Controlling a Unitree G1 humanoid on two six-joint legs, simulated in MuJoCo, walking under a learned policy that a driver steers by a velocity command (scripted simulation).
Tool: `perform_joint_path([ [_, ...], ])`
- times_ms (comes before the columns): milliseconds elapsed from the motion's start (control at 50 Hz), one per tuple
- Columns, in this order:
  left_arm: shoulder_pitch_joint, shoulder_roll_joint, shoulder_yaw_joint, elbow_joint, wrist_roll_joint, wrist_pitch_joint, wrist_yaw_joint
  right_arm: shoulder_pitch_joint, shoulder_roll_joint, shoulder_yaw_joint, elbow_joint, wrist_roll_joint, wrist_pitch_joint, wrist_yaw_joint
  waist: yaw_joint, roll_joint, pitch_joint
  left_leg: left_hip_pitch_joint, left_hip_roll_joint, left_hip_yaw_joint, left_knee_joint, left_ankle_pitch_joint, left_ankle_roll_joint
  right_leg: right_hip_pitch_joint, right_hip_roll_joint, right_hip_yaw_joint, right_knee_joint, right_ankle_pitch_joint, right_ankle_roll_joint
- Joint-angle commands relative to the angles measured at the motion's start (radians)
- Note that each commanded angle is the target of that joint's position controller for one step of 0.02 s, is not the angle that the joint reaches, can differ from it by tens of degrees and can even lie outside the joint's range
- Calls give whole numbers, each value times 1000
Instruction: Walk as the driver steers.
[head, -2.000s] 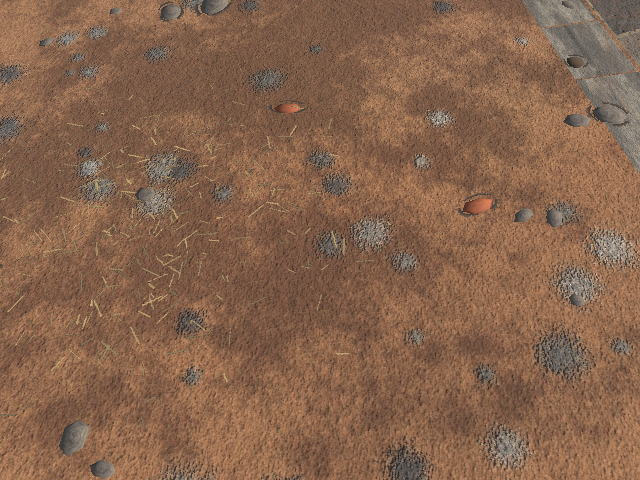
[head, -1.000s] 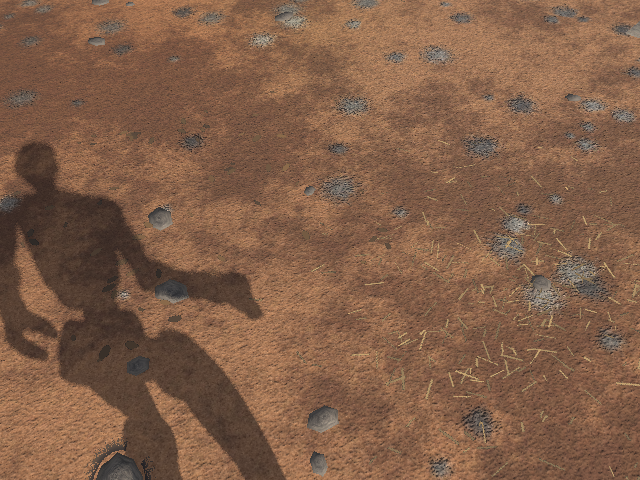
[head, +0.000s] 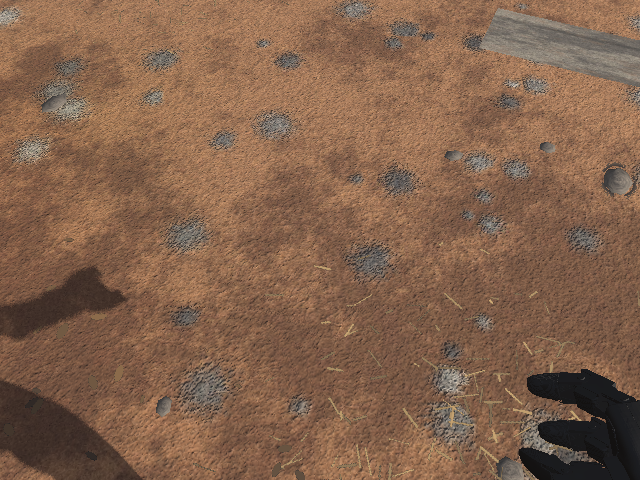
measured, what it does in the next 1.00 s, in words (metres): walks ahead: right foot, then left foot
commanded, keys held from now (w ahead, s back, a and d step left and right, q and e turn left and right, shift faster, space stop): w+e+shift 0.30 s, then w+shift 0.22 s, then w+q+shift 0.18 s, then q+shift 0.30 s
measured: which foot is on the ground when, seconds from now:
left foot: down 0.00-0.42, up 0.44-0.84, down 0.86-1.00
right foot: up 0.00-0.42, down 0.44-0.86, up 0.88-1.00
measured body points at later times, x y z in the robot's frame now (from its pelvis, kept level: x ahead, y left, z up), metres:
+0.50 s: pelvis +0.45 -0.07 -0.01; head +0.48 -0.08 +0.44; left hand +0.73 +0.08 -0.10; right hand +0.33 -0.30 -0.14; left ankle +0.26 +0.15 -0.56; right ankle +0.51 -0.12 -0.71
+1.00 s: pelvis +0.86 -0.19 +0.01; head +0.90 -0.22 +0.46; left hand +1.07 +0.03 -0.08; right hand +0.92 -0.48 -0.11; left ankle +0.97 -0.18 -0.71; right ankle +0.72 -0.32 -0.58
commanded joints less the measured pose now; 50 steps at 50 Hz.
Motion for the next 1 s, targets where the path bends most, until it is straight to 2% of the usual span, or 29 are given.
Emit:
perform_joint_path([
  [20, -24, 6, -31, -173, -26, -24, 4, 475, -335, -132, 67, -22, 7, -27, -201, 436, -463, 993, 474, -897, -291, -799, 167, -768, -37, -140, 753, 36, 4],
  [40, -123, 76, -20, -145, 2, -5, 7, 357, -215, -114, 44, -13, 13, -21, -205, 232, -283, 837, 400, -719, -299, -815, 155, -809, -115, -167, 751, 155, 3],
  [60, -180, 83, -18, -146, 19, 5, -6, 321, -149, -98, 56, -8, 15, -16, -199, 109, -173, 707, 358, -522, -280, -607, 144, -796, -155, -189, 700, 219, 13],
  [80, -252, 70, -17, -147, 32, 14, -21, 357, -125, -91, 86, -13, 16, -14, -210, 40, -99, 622, 300, -354, -282, -367, 112, -767, -184, -196, 656, 228, 19],
  [120, -251, 23, -30, -180, 40, 43, -47, 377, -103, -83, 142, 3, 1, -13, -156, 131, -57, 532, 281, -233, -319, -266, 117, -770, -225, -202, 640, 229, 35],
  [160, -318, -9, -44, -222, 37, 65, -60, 397, -70, -76, 181, 24, -19, 5, -139, 112, -7, 505, 278, -111, -348, -111, 104, -829, -252, -216, 633, 249, 38],
  [280, -531, -2, -71, -321, 34, 67, -94, 381, -120, -86, 223, 20, -45, 5, -113, 51, 113, 427, 190, 255, -464, 212, 59, -753, -222, -369, 271, 501, 13],
  [320, -576, -14, -81, -324, 38, 59, -101, 452, -147, -88, 248, 17, -42, -1, -129, 36, 119, 474, 178, 311, -433, 573, 46, -641, -155, -460, 137, 501, -27],
  [340, -536, -10, -79, -299, 30, 60, -97, 467, -169, -91, 245, 17, -41, -8, -116, 69, 54, 514, 184, 319, -374, 868, 44, -542, -103, -474, 139, 495, -42],
  [360, -486, 4, -76, -287, 42, 53, -89, 476, -219, -98, 247, 17, -32, -14, -70, 104, 49, 556, 215, 314, -270, 1081, 43, -509, -76, -479, 110, 421, -60],
  [400, -177, 66, -44, -181, 51, 39, -60, 428, -263, -107, 239, 14, 2, -23, 90, 145, -91, 529, 260, 283, 86, 1144, 77, -183, -37, -405, 44, 360, -110],
  [420, 31, 118, -13, -98, 49, 38, -37, 390, -254, -106, 225, 11, 15, -20, 177, 112, -177, 402, 216, 292, 385, 943, 87, 83, -36, -356, -49, 348, -127],
  [440, -7, 212, 22, -87, 30, 51, -10, 406, -146, -89, 204, 4, 11, -6, 71, -167, -193, 119, 34, 278, 812, -207, 61, 269, -208, -104, -62, 293, -114],
  [460, -92, 301, 35, -152, 49, 58, -6, 532, -122, -68, 111, 51, -1, 2, -44, -273, -421, -201, -37, 83, 1112, -438, 35, 520, -483, 470, -231, 275, -320],
  [480, -60, 232, 34, -157, 41, 62, 6, 368, -188, -78, 106, 45, -17, -2, 32, -36, -365, -278, 2, -5, 1094, -307, 44, 441, -439, 462, -349, 198, -290],
  [500, -94, 190, 25, -120, 34, 49, 16, 358, -160, -69, 108, 52, -22, -2, -30, 10, -168, -284, 52, 6, 992, -262, 50, 244, -424, 342, -388, 222, -254],
  [540, -160, 104, -2, -101, 44, 10, 23, 353, -114, -54, 140, 21, 1, 4, -119, 116, -40, -144, 113, -12, 827, -256, 53, -56, -352, 161, -413, 329, -194],
  [580, -160, 40, -27, -79, 35, -24, 20, 404, -79, -50, 176, 13, 43, 25, -166, 96, -13, -48, 137, -30, 725, -261, 45, -204, -320, 31, -481, 348, -163],
  [660, -113, 34, -29, -39, 23, -64, -7, 185, -41, -41, 111, 39, 52, 47, -118, 19, 117, -137, 113, 1, 435, -17, 68, -267, -236, -237, -597, 537, -59],
  [760, -59, 32, -50, -4, 5, -97, 7, 89, -6, -26, 106, 34, 23, 76, -94, 26, 91, 48, -3, 184, 77, 370, 130, -146, -232, -428, -567, 1158, 57],
  [820, -92, 102, -34, -22, 11, -73, 53, 302, -85, -53, 185, 7, 23, 78, -190, -62, -75, 277, -149, 244, 34, 266, 146, -27, -250, -463, -182, 1530, 136],
  [840, -135, 173, -18, -51, 7, -38, 70, 368, -175, -108, 152, 89, 12, 75, -265, -106, -174, 434, -130, 160, 87, 256, 147, -62, -275, -396, 24, 1608, 187],
  [860, -261, 192, -8, -82, 13, -18, 75, 572, -218, -126, 203, 103, 16, 63, -401, -49, -201, 581, -58, 56, -46, 367, 193, -159, -206, -428, 394, 1321, 229],
  [880, -275, 32, -46, -127, 66, -29, 53, 622, -245, -122, 228, 82, 22, 39, -340, 334, -195, 861, 57, -96, 47, 803, 251, -542, 7, -409, 882, -23, 266],
  [900, -29, -30, -75, -162, 10, -55, 31, 517, -285, -117, 167, -4, -2, 35, -191, 281, -484, 1097, 321, -621, 8, 816, 495, -775, 12, -114, 1139, -154, 284],
  [920, -117, 91, -62, -182, -4, -66, 21, 429, -264, -138, 80, 8, 11, 32, -245, 64, -528, 995, 300, -645, -87, 612, 487, -716, -44, -57, 1052, -50, 239],
  [940, -188, 86, -57, -229, -17, -66, 16, 331, -228, -133, 53, 37, 14, 27, -171, -35, -307, 789, 240, -590, -167, 364, 467, -782, -75, -84, 936, -16, 199],
  [960, -213, 85, -54, -222, 6, -54, 22, 252, -179, -119, 30, 65, 17, 23, -116, -158, -212, 598, 189, -537, -226, 246, 425, -739, -121, -116, 838, 21, 179],
  [1000, -208, 83, -47, -234, 23, -22, 27, 217, -179, -120, 7, 59, 24, 19, -69, -116, -71, 317, 123, -462, -275, 352, 403, -654, -138, -130, 690, 35, 196],
])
